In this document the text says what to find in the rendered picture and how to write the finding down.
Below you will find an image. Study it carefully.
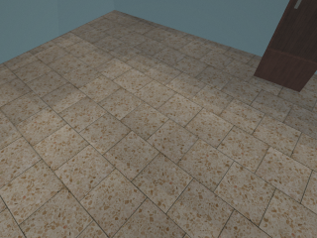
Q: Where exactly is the cupboard door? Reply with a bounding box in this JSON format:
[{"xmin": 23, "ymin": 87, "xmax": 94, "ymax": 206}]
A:
[{"xmin": 270, "ymin": 0, "xmax": 317, "ymax": 61}]

